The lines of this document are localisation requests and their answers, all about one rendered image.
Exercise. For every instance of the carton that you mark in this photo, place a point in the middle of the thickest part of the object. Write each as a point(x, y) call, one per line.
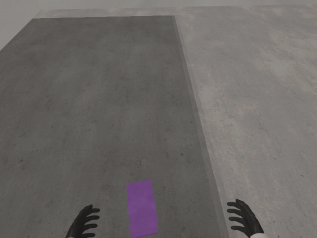
point(141, 209)

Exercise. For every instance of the robot right hand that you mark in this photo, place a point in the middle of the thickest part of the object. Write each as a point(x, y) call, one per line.
point(251, 224)

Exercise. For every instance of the robot left hand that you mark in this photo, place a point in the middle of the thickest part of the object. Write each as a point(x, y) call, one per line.
point(78, 226)

